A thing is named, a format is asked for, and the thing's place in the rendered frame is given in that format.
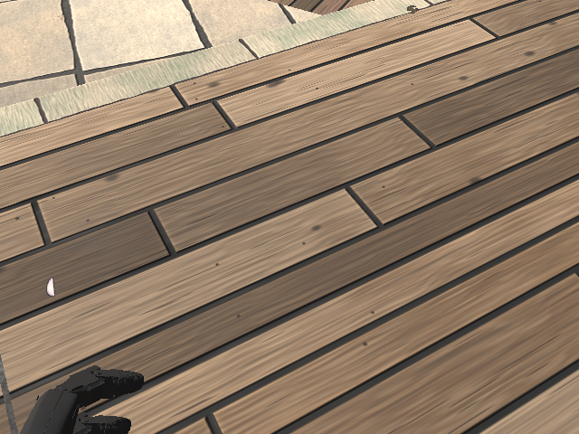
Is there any robot left hand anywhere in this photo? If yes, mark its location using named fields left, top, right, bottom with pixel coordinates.
left=20, top=365, right=144, bottom=434

